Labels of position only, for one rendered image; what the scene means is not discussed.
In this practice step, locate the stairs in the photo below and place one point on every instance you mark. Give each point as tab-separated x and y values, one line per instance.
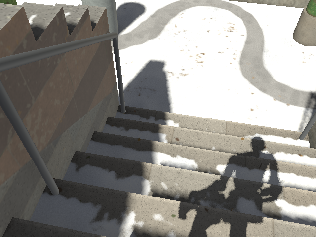
158	174

